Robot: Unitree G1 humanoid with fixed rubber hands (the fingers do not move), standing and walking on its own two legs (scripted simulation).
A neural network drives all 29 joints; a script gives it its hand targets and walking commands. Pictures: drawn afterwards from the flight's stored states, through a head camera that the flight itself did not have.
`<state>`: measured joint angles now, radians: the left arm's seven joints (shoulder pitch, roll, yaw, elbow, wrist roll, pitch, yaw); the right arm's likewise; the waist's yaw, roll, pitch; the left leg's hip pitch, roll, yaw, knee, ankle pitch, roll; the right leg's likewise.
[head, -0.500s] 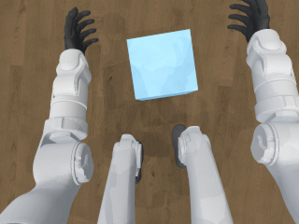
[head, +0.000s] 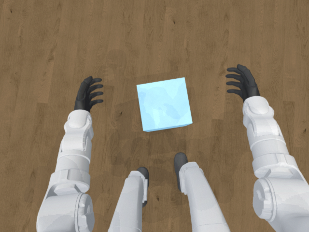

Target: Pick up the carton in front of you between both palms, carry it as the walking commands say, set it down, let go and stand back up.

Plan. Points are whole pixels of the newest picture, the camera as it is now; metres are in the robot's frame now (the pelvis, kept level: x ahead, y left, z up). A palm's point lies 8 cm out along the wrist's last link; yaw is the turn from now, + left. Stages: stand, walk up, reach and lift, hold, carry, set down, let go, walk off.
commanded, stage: let go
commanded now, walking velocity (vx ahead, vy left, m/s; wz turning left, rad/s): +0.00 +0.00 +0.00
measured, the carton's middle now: (163, 108) +0.45 -0.02 -0.56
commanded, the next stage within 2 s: stand in 1.02 s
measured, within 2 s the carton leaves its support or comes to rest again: neither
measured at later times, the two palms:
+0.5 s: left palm (33, 179) +0.25 +0.24 +0.01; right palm (285, 166) +0.25 -0.22 +0.00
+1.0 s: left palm (25, 197) +0.23 +0.24 +0.03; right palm (294, 189) +0.21 -0.22 +0.02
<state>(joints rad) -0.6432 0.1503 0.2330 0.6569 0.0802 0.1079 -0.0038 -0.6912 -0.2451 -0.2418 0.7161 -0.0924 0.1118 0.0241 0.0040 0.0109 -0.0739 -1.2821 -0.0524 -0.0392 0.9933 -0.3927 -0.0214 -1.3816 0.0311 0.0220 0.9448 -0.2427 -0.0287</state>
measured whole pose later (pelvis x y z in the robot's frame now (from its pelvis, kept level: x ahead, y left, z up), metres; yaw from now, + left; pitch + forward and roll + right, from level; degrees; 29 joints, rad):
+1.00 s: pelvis +0.06 +0.02 +0.09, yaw -1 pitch -6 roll -1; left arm 0.20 0.20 0.04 0.43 0.03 0.14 -0.07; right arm 0.23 -0.22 -0.05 0.40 -0.01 0.14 0.06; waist 0.00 0.03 0.13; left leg -0.02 -0.02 -0.07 0.45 -0.33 0.02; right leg -0.12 0.04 0.02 0.43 -0.21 -0.01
